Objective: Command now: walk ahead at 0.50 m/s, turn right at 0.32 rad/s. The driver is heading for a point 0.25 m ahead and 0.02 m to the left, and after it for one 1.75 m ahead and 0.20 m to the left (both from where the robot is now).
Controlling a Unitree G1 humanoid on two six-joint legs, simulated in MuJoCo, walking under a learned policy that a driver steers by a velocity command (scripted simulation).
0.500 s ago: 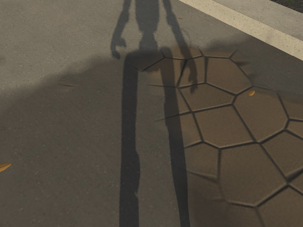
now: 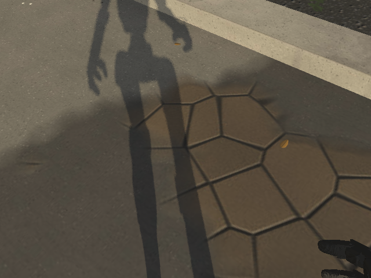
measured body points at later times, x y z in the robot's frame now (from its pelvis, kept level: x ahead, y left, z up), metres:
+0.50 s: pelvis +0.28 +0.02 +0.00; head +0.32 +0.02 +0.45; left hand +0.54 +0.22 -0.07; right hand +0.24 -0.26 -0.13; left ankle +0.17 +0.13 -0.74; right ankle +0.45 -0.13 -0.70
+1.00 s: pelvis +0.55 -0.03 +0.00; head +0.57 -0.02 +0.45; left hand +0.55 +0.26 -0.12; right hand +0.75 -0.26 -0.10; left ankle +0.72 +0.15 -0.69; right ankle +0.46 -0.12 -0.74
